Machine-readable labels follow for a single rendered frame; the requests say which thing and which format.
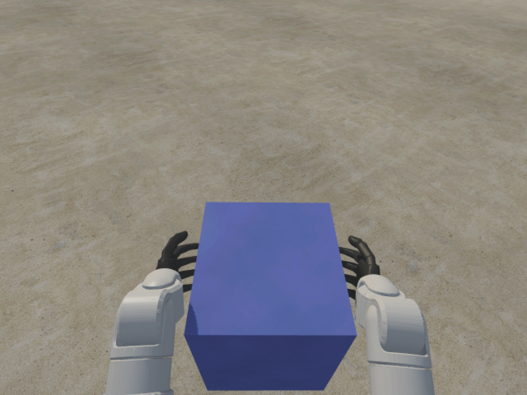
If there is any carton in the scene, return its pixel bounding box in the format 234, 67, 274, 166
184, 202, 357, 391

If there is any left robot forearm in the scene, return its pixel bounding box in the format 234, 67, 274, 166
103, 268, 184, 395

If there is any robot right hand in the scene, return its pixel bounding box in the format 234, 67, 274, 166
338, 235, 380, 299

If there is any right robot forearm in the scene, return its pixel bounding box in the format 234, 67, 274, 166
355, 274, 435, 395

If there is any robot left hand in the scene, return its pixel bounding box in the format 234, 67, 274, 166
156, 231, 199, 292

